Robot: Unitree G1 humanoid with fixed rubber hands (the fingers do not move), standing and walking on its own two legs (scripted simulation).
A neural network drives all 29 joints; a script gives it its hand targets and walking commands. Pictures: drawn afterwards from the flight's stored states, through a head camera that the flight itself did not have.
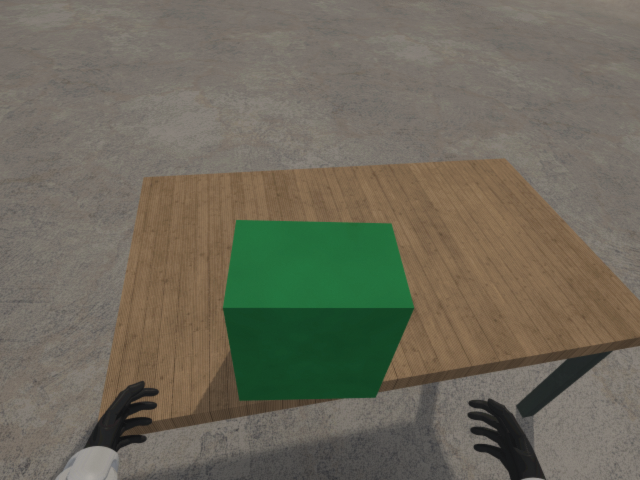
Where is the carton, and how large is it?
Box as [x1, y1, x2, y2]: [223, 220, 413, 400]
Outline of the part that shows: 236,220 223,310 239,400 375,397 413,309 412,301 391,223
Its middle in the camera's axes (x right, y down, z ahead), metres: -0.02 +0.12 +0.64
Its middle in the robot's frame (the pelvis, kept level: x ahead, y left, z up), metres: +0.40 +0.01 -0.07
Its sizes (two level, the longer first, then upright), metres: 0.243 0.162 0.280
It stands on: a table, 0.55 m high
